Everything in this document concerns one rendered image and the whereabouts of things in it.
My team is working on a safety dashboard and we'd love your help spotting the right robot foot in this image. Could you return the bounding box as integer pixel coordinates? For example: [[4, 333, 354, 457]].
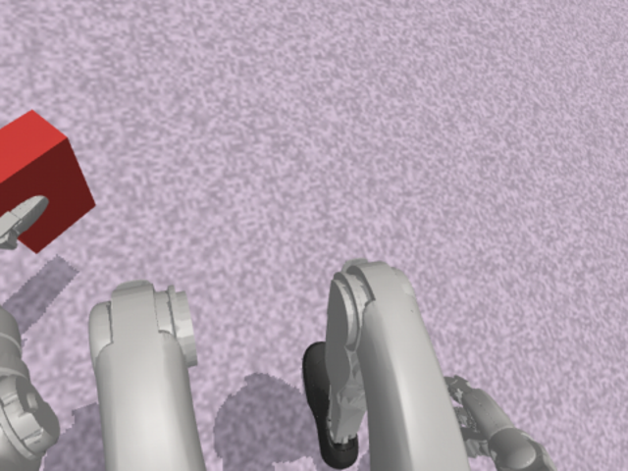
[[302, 341, 358, 469]]

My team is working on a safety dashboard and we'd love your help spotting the left robot arm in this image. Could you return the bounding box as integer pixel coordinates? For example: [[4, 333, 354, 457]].
[[0, 305, 60, 471]]

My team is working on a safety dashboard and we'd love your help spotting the right robot arm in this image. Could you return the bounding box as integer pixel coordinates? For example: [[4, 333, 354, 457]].
[[488, 428, 558, 471]]

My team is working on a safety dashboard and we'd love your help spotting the right robot hand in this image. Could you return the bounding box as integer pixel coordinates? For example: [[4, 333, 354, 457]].
[[444, 375, 515, 458]]

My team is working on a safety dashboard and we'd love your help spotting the carton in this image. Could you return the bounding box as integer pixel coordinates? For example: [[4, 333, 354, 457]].
[[0, 110, 96, 254]]

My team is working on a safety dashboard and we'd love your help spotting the left robot hand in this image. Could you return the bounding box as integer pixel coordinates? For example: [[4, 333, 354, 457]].
[[0, 195, 49, 250]]

